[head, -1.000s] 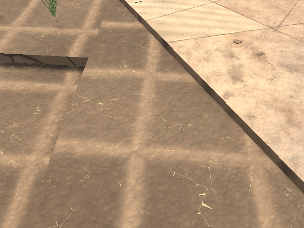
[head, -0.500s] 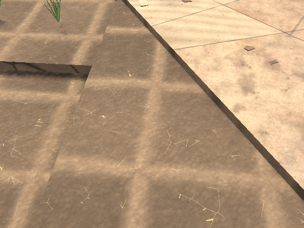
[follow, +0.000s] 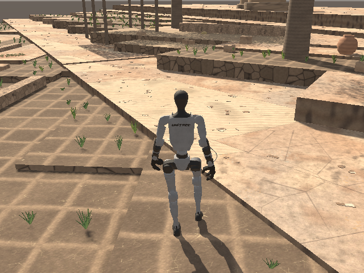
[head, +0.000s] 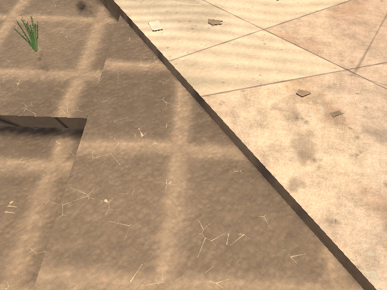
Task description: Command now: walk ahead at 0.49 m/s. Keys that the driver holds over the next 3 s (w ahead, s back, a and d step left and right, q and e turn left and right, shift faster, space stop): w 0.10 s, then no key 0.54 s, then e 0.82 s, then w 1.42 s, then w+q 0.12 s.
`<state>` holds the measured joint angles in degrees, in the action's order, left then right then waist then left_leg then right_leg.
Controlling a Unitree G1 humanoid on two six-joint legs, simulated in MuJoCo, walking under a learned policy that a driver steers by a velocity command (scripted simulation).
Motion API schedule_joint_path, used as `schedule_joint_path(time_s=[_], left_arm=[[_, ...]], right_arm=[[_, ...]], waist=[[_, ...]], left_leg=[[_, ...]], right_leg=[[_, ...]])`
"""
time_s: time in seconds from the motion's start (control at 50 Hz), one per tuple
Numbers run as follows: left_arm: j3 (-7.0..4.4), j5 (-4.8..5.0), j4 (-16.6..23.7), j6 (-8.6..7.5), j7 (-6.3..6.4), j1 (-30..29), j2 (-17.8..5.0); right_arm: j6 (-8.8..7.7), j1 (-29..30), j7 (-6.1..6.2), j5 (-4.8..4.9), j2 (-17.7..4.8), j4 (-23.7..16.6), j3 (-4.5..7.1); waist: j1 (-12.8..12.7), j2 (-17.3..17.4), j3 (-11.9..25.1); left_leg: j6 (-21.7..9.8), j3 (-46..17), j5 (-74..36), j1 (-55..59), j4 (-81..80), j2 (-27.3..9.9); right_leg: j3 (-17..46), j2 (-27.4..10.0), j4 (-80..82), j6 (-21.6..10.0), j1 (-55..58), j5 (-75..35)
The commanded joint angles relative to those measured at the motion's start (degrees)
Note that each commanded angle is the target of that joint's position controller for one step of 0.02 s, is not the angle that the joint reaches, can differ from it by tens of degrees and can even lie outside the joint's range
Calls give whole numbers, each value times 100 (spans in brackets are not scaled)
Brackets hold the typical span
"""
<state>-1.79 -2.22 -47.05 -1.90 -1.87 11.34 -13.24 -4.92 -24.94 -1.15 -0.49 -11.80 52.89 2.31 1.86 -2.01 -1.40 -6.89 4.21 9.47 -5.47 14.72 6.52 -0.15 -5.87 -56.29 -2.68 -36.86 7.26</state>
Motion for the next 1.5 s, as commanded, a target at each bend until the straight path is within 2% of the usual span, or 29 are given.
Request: schedule_joint_path(time_s=[0.02,0.1,0.18,0.26,0.28,0.3,0.32,0.36,0.38,0.46,0.6,0.66,0.7,0.78,0.86,0.9,0.92,0.94,0.96,1.02,1.08,1.24,1.34,1.36,1.38,1.4,1.42,1.44,1.5], left_arm=[[-38,20,353,-29,-18,-420,-236],[1,55,510,-46,-31,-1160,-161],[56,70,495,-139,16,-1362,-8],[-86,-21,-188,-352,186,447,-365],[-173,-148,-381,-427,249,1250,-752],[-259,-154,-452,-395,214,1544,-1136],[-249,211,-444,-319,162,1605,-886],[-82,231,-335,-281,196,447,-304],[-22,220,-376,-286,235,307,-137],[45,133,-609,-327,268,254,-156],[-8,100,-867,-55,274,512,-397],[28,156,-953,56,308,583,-256],[23,247,-878,90,279,755,-78],[-66,123,-745,154,245,581,-187],[-114,37,-674,199,273,793,-27],[-123,46,-629,180,295,818,41],[-161,37,-573,146,305,800,-91],[-320,34,-464,124,324,745,-709],[-396,47,-553,139,284,1292,-957],[-411,85,-367,240,382,727,-833],[-376,122,-208,274,377,441,-605],[-516,87,-138,349,304,497,-906],[-568,141,27,442,211,-109,-962],[-546,190,65,444,216,-151,-866],[-475,245,98,441,237,135,-537],[-501,226,116,402,289,199,-545],[-564,32,95,372,273,-7,-935],[-587,15,13,368,220,105,-924],[-548,-14,-193,465,61,507,-796]], right_arm=[[-100,-176,25,40,-604,-178,96],[-98,-619,81,12,-601,40,62],[-40,-799,173,-73,-539,272,-10],[-46,-387,238,20,-705,347,0],[-91,-352,255,112,-593,177,-48],[-43,-1433,277,345,78,289,-170],[63,-1406,328,246,-526,510,-1],[120,-333,273,-3,-439,292,8],[181,-97,234,-91,-412,266,31],[482,-461,181,-124,57,527,-52],[664,455,301,-98,-145,559,-95],[554,387,341,-125,-79,698,-156],[433,605,408,-95,-574,619,-75],[401,918,509,-19,-697,481,89],[460,1104,578,-34,-709,300,204],[490,1138,569,-60,-778,280,260],[516,1039,555,-72,-789,295,294],[557,910,526,-10,-572,143,271],[639,1326,528,23,-504,-69,250],[643,1460,419,6,-352,-116,180],[579,1414,371,-62,-518,-135,203],[639,1678,414,20,-553,-500,142],[547,928,456,86,-557,-484,128],[518,726,494,56,-704,-467,170],[505,762,549,-22,-1190,-570,273],[505,1431,553,-74,-1596,-894,308],[503,1545,509,-166,-1344,-902,269],[473,1806,482,-131,-976,-964,170],[416,1679,407,-119,-814,-1023,121]], waist=[[-58,355,-372],[184,448,-443],[217,558,-413],[-620,610,369],[-831,303,1069],[-463,-1048,2149],[-602,-277,2529],[-294,-36,960],[-171,-26,585],[246,-154,585],[-67,-447,130],[-10,-49,-190],[-320,762,-496],[-345,1119,-277],[-380,841,-78],[-386,650,-33],[-354,339,-39],[-192,-864,-65],[-603,-1481,-3],[-234,-76,77],[-196,-224,414],[-405,-517,416],[-13,-545,398],[77,-359,337],[-106,718,394],[-216,1474,188],[-247,932,-2],[-456,625,-40],[-445,988,194]], left_leg=[[-494,-1161,-779,-119,-988,-1578],[-382,-985,-1419,422,-828,-1572],[-264,-686,-3739,778,11,-1557],[52,-583,-4470,625,2029,-1305],[172,-498,-2523,-423,3274,-1088],[395,-170,2616,-1938,5417,-191],[420,-863,2666,-2135,5936,-180],[505,-846,1822,-2354,5495,-596],[559,-847,1598,-2182,5160,-729],[699,-563,1191,-911,4107,-683],[577,-335,954,-625,2409,-709],[435,-457,474,-18,1070,-801],[206,-1310,812,-551,479,-1496],[-26,-1369,935,-1151,109,-1870],[-449,-1187,-677,-1115,717,-2372],[-220,-893,-880,-1095,1207,-2210],[43,-627,-393,-1187,1691,-1942],[464,85,679,-1862,2773,-1088],[657,145,2568,-2606,4008,-240],[592,-697,1835,-2737,4790,-670],[689,-629,1353,-2534,4468,-620],[773,-679,1454,-2006,3117,-377],[530,-590,970,-474,1219,-144],[443,-746,763,105,424,-369],[176,-2060,1617,521,-340,-1630],[-364,-3424,1661,5,-737,-2870],[-708,-3118,934,-737,-595,-2931],[-602,-2495,275,-960,-394,-2495],[-325,-1545,670,-394,-303,-1786]], right_leg=[[-84,-69,678,127,-354,-695],[-261,110,1537,145,-350,-1055],[-513,503,2203,5,297,-725],[-408,773,3352,-406,2585,-1328],[391,-236,2890,-625,4150,-3390],[2275,-2152,2328,-1746,5906,-6671],[2493,-2001,2565,-2004,5677,-6606],[1518,-1343,3423,-1549,3988,-4793],[1190,-1085,3684,-1333,3402,-4466],[346,-601,3972,-1041,2144,-4111],[823,-512,4516,-878,1491,1038],[1010,-379,4370,-513,1069,1906],[551,288,3865,-175,1091,1410],[23,751,2295,-142,1740,872],[-137,669,1348,-243,1594,1539],[-111,652,1988,-296,1840,1185],[285,523,2566,-359,1994,492],[1918,-381,3322,-712,2173,-501],[3359,-1274,4008,-1358,2581,-1626],[2468,-724,3923,-1263,2490,-827],[2011,-325,3836,-1098,2719,-1268],[2603,-234,4001,-1087,2589,-61],[2837,112,3978,-607,1784,496],[2659,422,3825,-283,1327,1244],[1941,1001,2643,52,738,2221],[689,1764,1120,207,9,2496],[745,1201,175,263,340,2281],[761,1165,-336,252,618,1904],[540,1069,-1004,339,391,1291]])
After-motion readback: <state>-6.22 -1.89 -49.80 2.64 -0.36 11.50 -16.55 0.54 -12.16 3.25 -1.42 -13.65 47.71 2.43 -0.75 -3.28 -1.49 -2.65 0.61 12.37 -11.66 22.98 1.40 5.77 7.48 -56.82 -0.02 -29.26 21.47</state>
